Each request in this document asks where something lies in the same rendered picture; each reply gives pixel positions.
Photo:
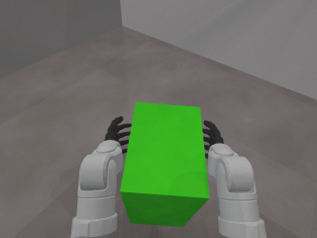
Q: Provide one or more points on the robot right hand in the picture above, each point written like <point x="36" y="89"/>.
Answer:
<point x="214" y="136"/>

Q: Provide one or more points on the robot left hand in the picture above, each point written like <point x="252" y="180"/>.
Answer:
<point x="114" y="128"/>

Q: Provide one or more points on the carton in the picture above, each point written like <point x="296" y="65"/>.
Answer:
<point x="165" y="178"/>

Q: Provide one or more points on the robot left forearm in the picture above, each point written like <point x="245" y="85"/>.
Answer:
<point x="97" y="186"/>

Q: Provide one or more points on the robot right forearm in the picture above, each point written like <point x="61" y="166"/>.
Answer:
<point x="236" y="188"/>

